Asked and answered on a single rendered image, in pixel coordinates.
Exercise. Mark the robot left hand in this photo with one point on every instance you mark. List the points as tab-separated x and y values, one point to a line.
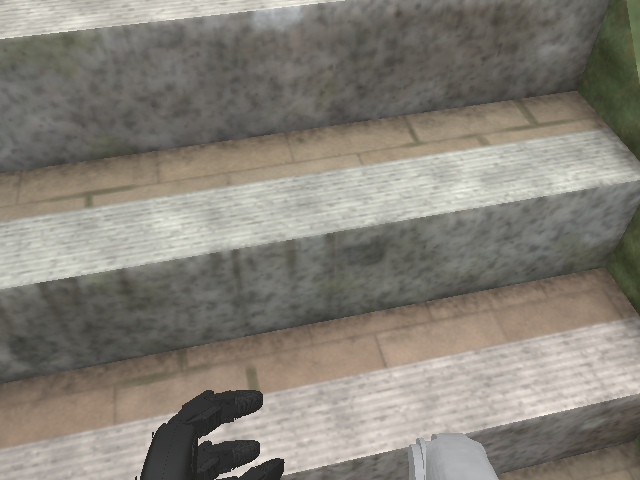
174	453

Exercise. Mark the robot right thigh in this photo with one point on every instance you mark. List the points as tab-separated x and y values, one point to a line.
449	456

